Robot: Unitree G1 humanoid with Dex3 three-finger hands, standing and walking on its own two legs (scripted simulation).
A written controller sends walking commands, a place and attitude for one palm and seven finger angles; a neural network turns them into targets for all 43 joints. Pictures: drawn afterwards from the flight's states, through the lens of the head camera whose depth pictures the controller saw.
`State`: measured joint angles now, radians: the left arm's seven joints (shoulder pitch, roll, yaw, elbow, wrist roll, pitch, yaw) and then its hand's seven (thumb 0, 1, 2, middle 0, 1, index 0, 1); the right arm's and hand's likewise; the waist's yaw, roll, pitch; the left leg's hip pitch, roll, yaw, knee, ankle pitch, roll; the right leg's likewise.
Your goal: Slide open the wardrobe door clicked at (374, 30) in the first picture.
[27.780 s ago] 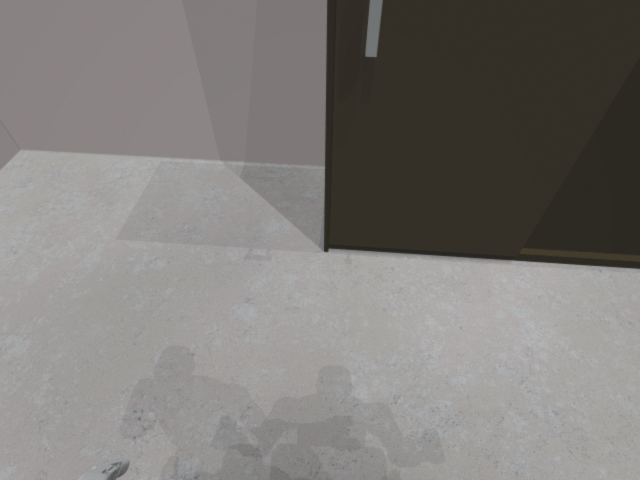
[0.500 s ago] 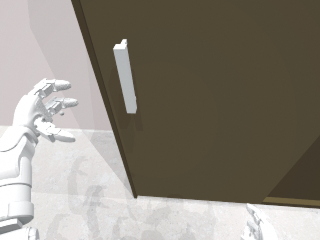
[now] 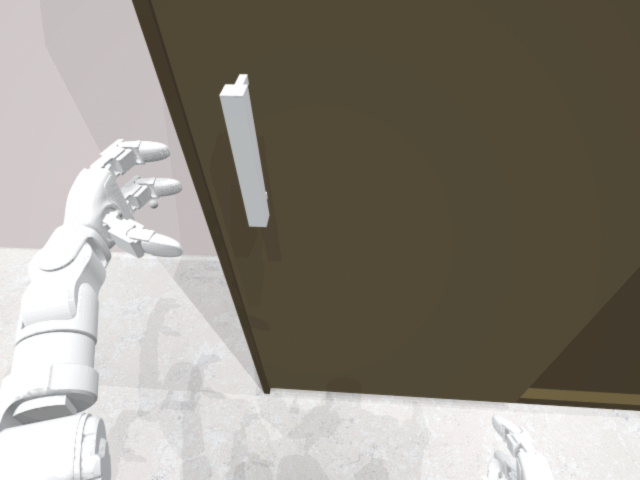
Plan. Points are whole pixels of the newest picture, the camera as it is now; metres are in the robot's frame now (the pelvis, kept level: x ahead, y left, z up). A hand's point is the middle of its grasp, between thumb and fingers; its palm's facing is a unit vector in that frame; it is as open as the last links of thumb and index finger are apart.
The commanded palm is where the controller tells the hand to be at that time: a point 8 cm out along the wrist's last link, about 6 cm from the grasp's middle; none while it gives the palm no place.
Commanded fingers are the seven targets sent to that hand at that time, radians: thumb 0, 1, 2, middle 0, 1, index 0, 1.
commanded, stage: move the hooked fingers beside the handle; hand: left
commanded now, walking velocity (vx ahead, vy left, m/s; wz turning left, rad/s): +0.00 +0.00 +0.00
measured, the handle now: (251, 155) +0.49 +0.12 +0.17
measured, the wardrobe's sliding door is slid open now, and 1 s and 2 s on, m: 0.00 0.00 0.00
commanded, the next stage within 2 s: feel for the door with the fingertips in 1.38 s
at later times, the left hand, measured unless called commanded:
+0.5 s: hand (183, 182) +0.43 +0.20 +0.17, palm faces +0.00 -1.00 +0.00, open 13.9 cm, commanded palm +0.41 +0.25 +0.17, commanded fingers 0.00 -0.50 0.30 -0.30 -1.20 -0.30 -1.20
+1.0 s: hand (181, 182) +0.43 +0.20 +0.17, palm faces +0.01 -1.00 +0.00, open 13.9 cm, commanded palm +0.41 +0.24 +0.17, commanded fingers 0.00 -0.50 0.30 -0.30 -1.20 -0.30 -1.20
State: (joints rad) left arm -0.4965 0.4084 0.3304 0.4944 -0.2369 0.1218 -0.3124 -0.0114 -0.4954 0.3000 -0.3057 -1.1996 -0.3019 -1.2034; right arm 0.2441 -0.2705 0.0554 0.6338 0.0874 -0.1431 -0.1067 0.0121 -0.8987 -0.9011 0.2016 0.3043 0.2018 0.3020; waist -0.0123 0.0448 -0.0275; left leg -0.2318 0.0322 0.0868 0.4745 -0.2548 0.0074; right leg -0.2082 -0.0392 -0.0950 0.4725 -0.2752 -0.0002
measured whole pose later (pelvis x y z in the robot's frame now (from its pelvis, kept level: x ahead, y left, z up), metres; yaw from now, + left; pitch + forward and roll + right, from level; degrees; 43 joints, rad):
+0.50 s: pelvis +0.00 +0.00 +0.00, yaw -1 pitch +3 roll +0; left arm -0.68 0.41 0.32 0.75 -0.19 0.02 -0.26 -0.01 -0.49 0.30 -0.30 -1.20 -0.30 -1.20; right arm 0.32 -0.28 0.03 0.68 0.08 -0.09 -0.10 0.01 -0.90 -0.90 0.20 0.30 0.20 0.30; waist -0.05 0.03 -0.03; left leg -0.27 0.04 0.10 0.49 -0.26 0.01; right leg -0.25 -0.04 -0.08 0.48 -0.27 0.00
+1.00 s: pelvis +0.00 +0.00 +0.00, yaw -1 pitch +3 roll +0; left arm -0.67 0.41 0.33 0.76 -0.20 -0.03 -0.26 -0.01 -0.50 0.30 -0.30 -1.20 -0.30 -1.20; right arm 0.34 -0.28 0.03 0.67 0.08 -0.07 -0.09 0.01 -0.90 -0.90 0.20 0.30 0.20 0.30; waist -0.05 0.03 -0.04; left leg -0.28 0.04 0.11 0.49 -0.26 0.01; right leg -0.26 -0.03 -0.07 0.47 -0.26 0.00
